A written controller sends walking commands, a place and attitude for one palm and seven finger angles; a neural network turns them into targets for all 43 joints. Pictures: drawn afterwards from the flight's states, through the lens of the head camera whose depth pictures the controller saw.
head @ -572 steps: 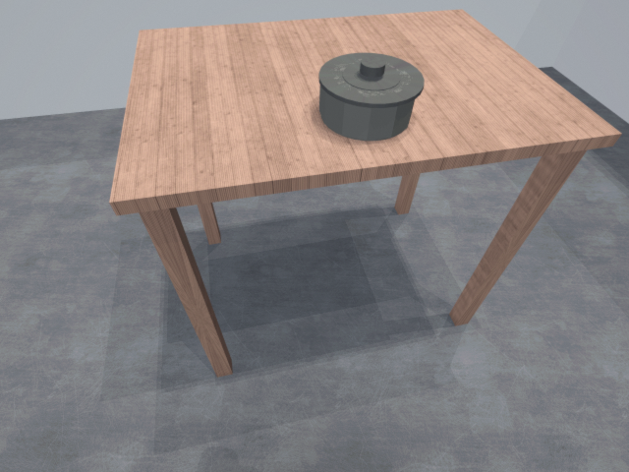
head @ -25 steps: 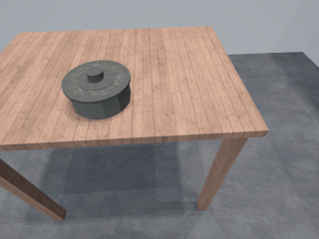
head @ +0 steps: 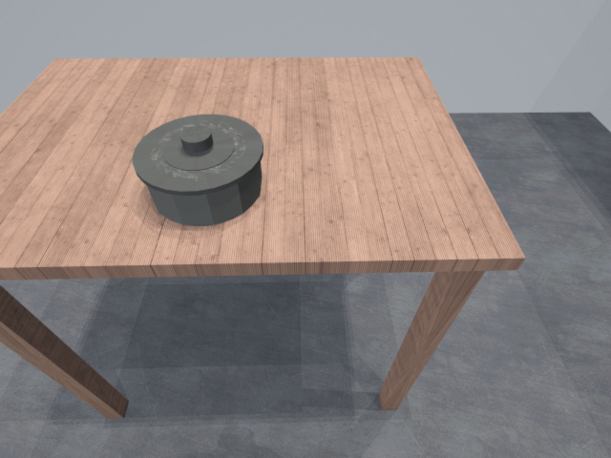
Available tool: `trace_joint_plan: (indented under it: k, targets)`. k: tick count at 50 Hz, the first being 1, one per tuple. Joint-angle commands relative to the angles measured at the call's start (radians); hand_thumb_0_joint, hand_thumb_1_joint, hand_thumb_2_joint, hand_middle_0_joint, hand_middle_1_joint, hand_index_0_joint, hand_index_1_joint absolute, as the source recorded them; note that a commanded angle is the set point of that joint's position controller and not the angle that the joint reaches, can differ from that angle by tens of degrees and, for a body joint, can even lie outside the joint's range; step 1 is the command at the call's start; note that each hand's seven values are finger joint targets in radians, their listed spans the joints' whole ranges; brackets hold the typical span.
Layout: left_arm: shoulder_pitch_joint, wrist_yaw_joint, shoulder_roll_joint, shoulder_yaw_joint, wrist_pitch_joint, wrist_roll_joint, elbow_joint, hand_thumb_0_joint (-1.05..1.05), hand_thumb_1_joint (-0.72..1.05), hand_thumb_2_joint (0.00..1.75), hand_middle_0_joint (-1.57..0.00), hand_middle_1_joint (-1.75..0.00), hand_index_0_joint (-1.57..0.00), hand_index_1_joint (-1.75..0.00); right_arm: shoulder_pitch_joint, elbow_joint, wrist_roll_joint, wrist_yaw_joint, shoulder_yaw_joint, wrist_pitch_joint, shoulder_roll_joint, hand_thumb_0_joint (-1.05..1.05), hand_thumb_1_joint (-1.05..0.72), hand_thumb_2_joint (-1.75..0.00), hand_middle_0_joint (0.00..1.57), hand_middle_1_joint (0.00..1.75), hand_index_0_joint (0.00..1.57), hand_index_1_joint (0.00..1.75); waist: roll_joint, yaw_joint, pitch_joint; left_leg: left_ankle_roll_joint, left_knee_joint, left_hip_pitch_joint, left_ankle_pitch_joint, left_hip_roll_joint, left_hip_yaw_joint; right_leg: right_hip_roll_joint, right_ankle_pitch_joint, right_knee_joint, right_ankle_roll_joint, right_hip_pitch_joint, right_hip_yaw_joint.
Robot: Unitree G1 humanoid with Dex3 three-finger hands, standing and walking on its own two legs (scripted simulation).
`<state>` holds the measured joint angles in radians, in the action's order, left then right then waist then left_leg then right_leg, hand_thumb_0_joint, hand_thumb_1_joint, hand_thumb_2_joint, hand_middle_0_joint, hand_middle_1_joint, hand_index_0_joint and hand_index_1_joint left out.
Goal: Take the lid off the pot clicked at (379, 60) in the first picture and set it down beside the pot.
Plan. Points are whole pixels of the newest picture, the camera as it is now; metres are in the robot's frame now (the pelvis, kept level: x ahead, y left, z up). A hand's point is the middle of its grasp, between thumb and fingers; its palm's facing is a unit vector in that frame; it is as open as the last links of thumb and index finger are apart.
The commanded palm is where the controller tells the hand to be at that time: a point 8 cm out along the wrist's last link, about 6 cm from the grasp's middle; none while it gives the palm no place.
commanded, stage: shuffle to correct the standing spot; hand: left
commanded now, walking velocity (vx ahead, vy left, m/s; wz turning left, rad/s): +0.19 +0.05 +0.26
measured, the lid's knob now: (196, 138) +0.51 +0.20 +0.15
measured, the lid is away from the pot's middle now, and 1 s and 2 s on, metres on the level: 0.00 0.00 0.00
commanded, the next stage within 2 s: come to a stop and stand still in 0.02 s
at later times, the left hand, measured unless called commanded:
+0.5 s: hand out of the picture +0.09 +0.23 -0.17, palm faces +0.09 -0.96 -0.26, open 7.3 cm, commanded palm none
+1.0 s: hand out of the picture +0.06 +0.22 -0.18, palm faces +0.03 -0.98 -0.20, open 7.3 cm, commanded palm none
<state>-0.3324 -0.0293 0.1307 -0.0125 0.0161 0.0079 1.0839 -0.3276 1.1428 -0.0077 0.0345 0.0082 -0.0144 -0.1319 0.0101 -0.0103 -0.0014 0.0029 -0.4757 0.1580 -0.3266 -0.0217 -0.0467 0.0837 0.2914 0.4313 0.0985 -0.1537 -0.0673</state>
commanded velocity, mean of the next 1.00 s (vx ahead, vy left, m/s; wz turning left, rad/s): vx -0.04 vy -0.03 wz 0.03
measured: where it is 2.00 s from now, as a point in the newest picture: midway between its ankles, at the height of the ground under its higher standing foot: outside the picture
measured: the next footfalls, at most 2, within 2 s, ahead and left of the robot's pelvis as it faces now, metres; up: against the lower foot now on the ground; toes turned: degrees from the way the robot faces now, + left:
left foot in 0.26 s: +0.11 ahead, +0.18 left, +0.00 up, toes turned +3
left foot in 0.80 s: +0.08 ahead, +0.15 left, +0.00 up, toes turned +0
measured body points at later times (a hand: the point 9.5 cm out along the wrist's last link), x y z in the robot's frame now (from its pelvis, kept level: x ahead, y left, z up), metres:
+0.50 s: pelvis +0.06 +0.03 -0.01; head +0.10 +0.03 +0.44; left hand +0.08 +0.28 -0.15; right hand +0.10 -0.19 -0.17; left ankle +0.07 +0.18 -0.74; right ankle +0.03 -0.05 -0.74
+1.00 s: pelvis +0.04 +0.04 +0.00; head +0.05 +0.05 +0.44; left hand +0.06 +0.27 -0.16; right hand +0.08 -0.19 -0.15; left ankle +0.04 +0.15 -0.74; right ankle +0.03 -0.05 -0.74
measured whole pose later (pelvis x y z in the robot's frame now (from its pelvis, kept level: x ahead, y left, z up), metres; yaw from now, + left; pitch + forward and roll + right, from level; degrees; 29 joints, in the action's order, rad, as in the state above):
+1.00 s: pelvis +0.04 +0.04 +0.00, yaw +1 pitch -1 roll -1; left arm -0.28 -0.04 0.17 0.00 -0.01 0.01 1.00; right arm -0.24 0.99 -0.02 0.03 -0.03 0.03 -0.17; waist 0.01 0.02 -0.04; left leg 0.01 -0.57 0.26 -0.29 0.00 0.01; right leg 0.06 0.29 0.51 0.06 -0.22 -0.03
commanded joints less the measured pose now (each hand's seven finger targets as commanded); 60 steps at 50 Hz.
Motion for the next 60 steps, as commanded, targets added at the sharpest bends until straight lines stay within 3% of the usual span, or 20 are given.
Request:
trace_joint_plan:
  k: [1, 5, 10, 11, 12, 13, 14, 17, 19, 23, 26, 28, 31, 35, 38, 41, 43, 45, 52, 60]
  targets:
    - [-0.146, -0.009, 0.155, -0.049, 0.009, 0.011, -0.032, 0.0, 0.9, 0.9, -0.2, -0.3, -0.2, -0.3, -0.002, -0.072, -0.009, -0.004, -0.03, -0.006, -0.089, 0.0, -0.9, -0.9, 0.2, 0.3, 0.2, 0.3, -0.15, -0.044, -0.166, 0.017, -0.225, 0.328, -0.125, -0.015, 0.021, -0.365, 0.322, -0.29, 0.091, 0.037, 0.46]
    - [-0.123, -0.013, 0.164, -0.066, 0.034, 0.02, -0.06, 0.0, 0.9, 0.9, -0.2, -0.3, -0.2, -0.3, 0.038, -0.132, -0.004, -0.022, -0.046, -0.015, -0.093, 0.0, -0.9, -0.9, 0.2, 0.3, 0.2, 0.3, -0.063, -0.027, -0.142, 0.024, -0.369, 0.42, -0.167, -0.062, 0.095, -0.453, 0.141, -0.249, 0.181, 0.055, 0.448]
    - [-0.055, -0.003, 0.14, -0.05, 0.024, 0.011, -0.07, 0.0, 0.9, 0.9, -0.2, -0.3, -0.2, -0.3, -0.074, -0.102, 0.002, -0.014, -0.026, -0.029, -0.012, 0.0, -0.9, -0.9, 0.2, 0.3, 0.2, 0.3, -0.04, 0.037, -0.101, -0.002, 0.004, 0.028, 0.165, 0.019, -0.019, -0.258, -0.214, -0.026, 0.03, -0.137, 0.121]
    - [-0.076, -0.003, 0.112, -0.038, 0.021, 0.009, -0.065, 0.0, 0.9, 0.9, -0.2, -0.3, -0.2, -0.3, -0.133, -0.082, -0.001, -0.007, -0.031, -0.041, -0.053, 0.0, -0.9, -0.9, 0.2, 0.3, 0.2, 0.3, 0.044, 0.047, -0.056, 0.023, 0.066, -0.059, 0.338, -0.037, 0.074, -0.189, -0.241, 0.137, -0.023, -0.142, 0.068]
    - [-0.12, -0.002, 0.079, -0.026, 0.016, -0.003, -0.064, 0.0, 0.9, 0.9, -0.2, -0.3, -0.2, -0.3, -0.152, -0.084, -0.006, 0.004, -0.039, -0.049, -0.127, 0.0, -0.9, -0.9, 0.2, 0.3, 0.2, 0.3, 0.201, 0.031, -0.002, 0.119, 0.09, -0.103, 0.58, -0.216, 0.298, -0.122, -0.022, 0.245, -0.078, -0.198, 0.012]
    - [-0.117, -0.009, 0.071, -0.017, 0.011, -0.007, -0.065, 0.0, 0.9, 0.9, -0.2, -0.3, -0.2, -0.3, -0.154, -0.095, -0.003, 0.013, -0.044, -0.04, -0.148, 0.0, -0.9, -0.9, 0.2, 0.3, 0.2, 0.3, 0.17, 0.034, -0.002, 0.209, 0.134, -0.062, 0.77, -0.316, 0.366, -0.106, 0.261, 0.336, -0.086, -0.172, 0.032]
    - [-0.104, -0.016, 0.065, -0.014, 0.005, -0.007, -0.073, 0.0, 0.9, 0.9, -0.2, -0.3, -0.2, -0.3, -0.14, -0.1, -0.01, 0.013, -0.05, -0.026, -0.162, 0.0, -0.9, -0.9, 0.2, 0.3, 0.2, 0.3, 0.089, 0.041, -0.029, 0.197, 0.153, 0.022, 0.777, -0.297, 0.288, -0.104, 0.324, 0.367, -0.075, -0.119, 0.053]
    - [-0.1, -0.023, 0.086, -0.022, -0.016, -0.002, -0.049, 0.0, 0.9, 0.9, -0.2, -0.3, -0.2, -0.3, -0.047, -0.097, -0.004, 0.029, -0.03, -0.026, -0.133, 0.0, -0.9, -0.9, 0.2, 0.3, 0.2, 0.3, 0.199, 0.003, -0.048, 0.183, 0.109, 0.017, 1.012, -0.275, 0.294, -0.137, 0.274, 0.325, -0.086, -0.144, 0.088]
    - [-0.096, -0.019, 0.095, -0.029, -0.02, -0.002, -0.061, 0.0, 0.9, 0.9, -0.2, -0.3, -0.2, -0.3, -0.023, -0.108, -0.005, 0.033, -0.044, -0.018, -0.157, 0.0, -0.9, -0.9, 0.2, 0.3, 0.2, 0.3, 0.104, 0.002, -0.022, 0.172, 0.064, -0.025, 1.052, -0.264, 0.268, -0.127, 0.194, 0.244, -0.087, -0.138, 0.077]
    - [-0.077, -0.01, 0.133, -0.053, -0.023, 0.005, -0.116, 0.0, 0.9, 0.9, -0.2, -0.3, -0.2, -0.3, 0.019, -0.142, 0.002, 0.035, -0.079, 0.001, -0.19, 0.0, -0.9, -0.9, 0.2, 0.3, 0.2, 0.3, -0.01, -0.008, 0.074, 0.093, -0.04, -0.008, 0.766, -0.178, 0.185, -0.124, -0.226, 0.077, -0.093, -0.044, 0.104]
    - [-0.043, -0.014, 0.194, -0.068, -0.015, 0.012, -0.148, 0.0, 0.9, 0.9, -0.2, -0.3, -0.2, -0.3, 0.048, -0.159, 0.004, 0.022, -0.08, 0.019, -0.117, 0.0, -0.9, -0.9, 0.2, 0.3, 0.2, 0.3, -0.215, -0.008, 0.059, -0.007, -0.198, 0.172, 0.156, 0.006, 0.023, -0.297, -0.78, 0.045, -0.035, 0.04, 0.247]
    - [-0.054, -0.021, 0.19, -0.058, -0.006, 0.013, -0.149, 0.0, 0.9, 0.9, -0.2, -0.3, -0.2, -0.3, 0.082, -0.169, 0.006, 0.019, -0.077, 0.03, -0.086, 0.0, -0.9, -0.9, 0.2, 0.3, 0.2, 0.3, -0.235, -0.027, 0.064, -0.019, -0.341, 0.271, -0.226, 0.034, 0.064, -0.374, -0.952, 0.03, 0.045, 0.1, 0.305]
    - [0.005, -0.022, 0.187, -0.054, -0.002, 0.014, -0.172, 0.0, 0.9, 0.9, -0.2, -0.3, -0.2, -0.3, 0.11, -0.163, 0.01, 0.012, -0.073, 0.031, -0.077, 0.0, -0.9, -0.9, 0.2, 0.3, 0.2, 0.3, -0.122, -0.01, 0.02, -0.026, -0.427, 0.291, -0.19, 0.025, 0.081, -0.343, -0.787, 0.019, 0.127, 0.055, 0.298]
    - [0.041, -0.016, 0.192, -0.048, 0.001, 0.016, -0.184, 0.0, 0.9, 0.9, -0.2, -0.3, -0.2, -0.3, 0.116, -0.16, 0.01, 0.0, -0.067, 0.028, -0.073, 0.0, -0.9, -0.9, 0.2, 0.3, 0.2, 0.3, -0.122, 0.004, -0.034, -0.03, -0.283, 0.202, -0.117, 0.02, 0.057, -0.308, -0.504, -0.045, 0.116, -0.055, 0.292]
    - [0.07, -0.009, 0.184, -0.041, 0.002, 0.001, -0.177, 0.0, 0.9, 0.9, -0.2, -0.3, -0.2, -0.3, 0.061, -0.131, 0.008, -0.001, -0.055, 0.013, -0.063, 0.0, -0.9, -0.9, 0.2, 0.3, 0.2, 0.3, -0.12, 0.03, -0.036, -0.02, 0.016, 0.015, 0.102, 0.015, 0.058, -0.245, -0.329, -0.044, 0.03, -0.119, 0.245]
    - [0.035, -0.007, 0.133, -0.034, -0.004, -0.007, -0.163, 0.0, 0.9, 0.9, -0.2, -0.3, -0.2, -0.3, 0.081, -0.128, -0.004, 0.009, -0.048, -0.008, -0.126, 0.0, -0.9, -0.9, 0.2, 0.3, 0.2, 0.3, 0.054, -0.006, -0.027, 0.045, 0.066, 0.028, 0.324, -0.109, 0.19, -0.148, -0.188, -0.044, -0.086, -0.086, 0.193]
    - [-0.017, -0.032, 0.192, -0.006, 0.023, 0.005, -0.121, 0.0, 0.9, 0.9, -0.2, -0.3, -0.2, -0.3, 0.086, -0.143, -0.023, 0.007, -0.035, -0.002, -0.083, 0.0, -0.9, -0.9, 0.2, 0.3, 0.2, 0.3, 0.039, -0.006, -0.061, 0.049, -0.026, 0.045, 0.282, -0.001, 0.137, -0.126, -0.3, -0.048, -0.104, 0.001, 0.222]
    - [0.047, -0.024, 0.197, -0.019, 0.001, 0.001, -0.159, 0.0, 0.9, 0.9, -0.2, -0.3, -0.2, -0.3, 0.081, -0.202, -0.012, -0.001, -0.055, 0.016, -0.097, 0.0, -0.9, -0.9, 0.2, 0.3, 0.2, 0.3, 0.124, 0.037, 0.002, 0.007, -0.069, 0.053, 0.096, -0.016, 0.104, -0.252, -0.11, -0.074, -0.009, -0.12, 0.309]
    - [0.066, -0.02, 0.164, -0.011, 0.001, -0.001, -0.162, 0.0, 0.9, 0.9, -0.2, -0.3, -0.2, -0.3, 0.042, -0.224, -0.015, -0.009, -0.05, 0.02, -0.134, 0.0, -0.9, -0.9, 0.2, 0.3, 0.2, 0.3, -0.036, 0.036, -0.058, 0.038, -0.015, 0.109, 0.073, -0.035, 0.15, -0.182, 0.023, -0.074, -0.011, -0.153, 0.222]
    - [0.028, -0.023, 0.144, -0.012, -0.006, -0.003, -0.145, 0.0, 0.9, 0.9, -0.2, -0.3, -0.2, -0.3, 0.046, -0.211, -0.014, -0.008, -0.043, 0.002, -0.164, 0.0, -0.9, -0.9, 0.2, 0.3, 0.2, 0.3, 0.036, 0.008, -0.015, 0.07, 0.078, 0.087, 0.176, -0.076, 0.215, -0.138, -0.08, 0.037, -0.051, -0.091, 0.129]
